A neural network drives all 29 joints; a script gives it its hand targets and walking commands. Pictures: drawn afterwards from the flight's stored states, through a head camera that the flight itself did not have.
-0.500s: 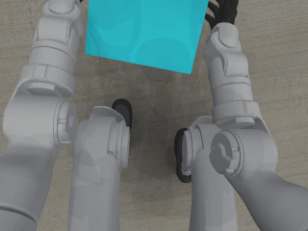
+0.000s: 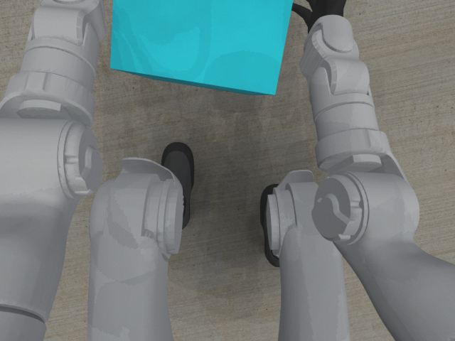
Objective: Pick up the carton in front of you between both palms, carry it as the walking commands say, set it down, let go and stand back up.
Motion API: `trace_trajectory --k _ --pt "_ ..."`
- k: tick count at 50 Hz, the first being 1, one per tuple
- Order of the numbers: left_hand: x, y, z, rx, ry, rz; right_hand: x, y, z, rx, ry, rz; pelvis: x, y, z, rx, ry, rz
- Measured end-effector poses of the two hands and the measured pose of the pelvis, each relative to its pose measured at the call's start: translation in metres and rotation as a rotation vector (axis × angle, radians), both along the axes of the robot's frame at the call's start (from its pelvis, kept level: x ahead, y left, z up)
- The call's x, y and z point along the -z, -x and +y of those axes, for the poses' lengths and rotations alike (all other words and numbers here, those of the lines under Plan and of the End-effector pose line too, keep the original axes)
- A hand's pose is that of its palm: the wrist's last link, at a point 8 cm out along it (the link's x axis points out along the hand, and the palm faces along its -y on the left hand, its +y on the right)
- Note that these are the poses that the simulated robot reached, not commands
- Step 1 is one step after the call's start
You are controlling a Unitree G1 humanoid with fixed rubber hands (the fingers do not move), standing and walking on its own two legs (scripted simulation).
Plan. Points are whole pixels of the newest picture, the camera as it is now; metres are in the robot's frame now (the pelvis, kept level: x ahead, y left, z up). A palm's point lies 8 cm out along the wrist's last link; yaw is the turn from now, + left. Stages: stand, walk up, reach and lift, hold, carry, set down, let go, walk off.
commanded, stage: set down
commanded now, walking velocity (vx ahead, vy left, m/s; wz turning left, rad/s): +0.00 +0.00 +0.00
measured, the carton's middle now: (207, 21) +0.52 +0.12 -0.25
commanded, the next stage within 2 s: let go in 1.82 s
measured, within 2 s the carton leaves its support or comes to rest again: neither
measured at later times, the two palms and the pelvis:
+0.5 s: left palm out of the picture +0.52 +0.27 -0.17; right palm (324, 13) +0.54 -0.04 -0.16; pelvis +0.01 +0.00 +0.00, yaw +0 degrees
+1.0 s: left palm out of the picture +0.51 +0.31 -0.12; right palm (359, 3) +0.54 -0.06 -0.11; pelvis +0.00 +0.00 +0.02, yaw +2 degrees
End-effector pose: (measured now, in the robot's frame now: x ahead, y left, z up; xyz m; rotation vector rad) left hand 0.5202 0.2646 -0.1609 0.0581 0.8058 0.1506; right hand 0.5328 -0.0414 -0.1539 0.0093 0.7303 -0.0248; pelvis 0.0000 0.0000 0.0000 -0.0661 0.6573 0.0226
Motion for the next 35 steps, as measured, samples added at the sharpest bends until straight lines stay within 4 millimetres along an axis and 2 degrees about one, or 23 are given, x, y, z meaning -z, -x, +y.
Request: trace_trajectory --k 12,25,29,32,35 --pt "0.006 -0.005 0.000 0.012 0.029 -0.011 0.006 -0.006 0.000 -0.036 -0.016 -0.011 0.001 -0.007 -0.001 0.004 -0.004 0.020" --pt "0.009 -0.004 0.002 0.007 0.051 -0.034 0.007 -0.007 -0.002 -0.075 0.007 -0.029 0.001 -0.005 0.000 0.000 0.000 -0.002" --pt "0.024 0.009 0.009 -0.040 0.036 -0.016 0.020 0.001 -0.013 -0.104 0.069 0.018 0.000 -0.004 0.001 -0.006 0.004 -0.023" --pt "0.041 0.025 0.022 -0.094 0.014 0.008 0.033 0.008 -0.029 -0.079 0.091 0.047 0.000 -0.004 0.002 -0.006 0.006 -0.033" --pt "0.047 0.031 0.035 -0.120 -0.010 -0.005 0.040 0.011 -0.041 -0.061 0.095 0.042 0.000 -0.002 0.003 -0.004 0.002 -0.047"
